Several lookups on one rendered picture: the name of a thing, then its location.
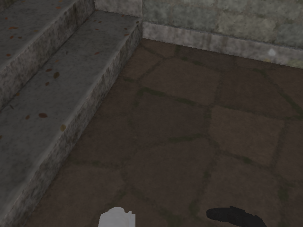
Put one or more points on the left robot thigh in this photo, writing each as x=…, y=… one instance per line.
x=117, y=218

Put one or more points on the robot right hand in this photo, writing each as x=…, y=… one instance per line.
x=235, y=216

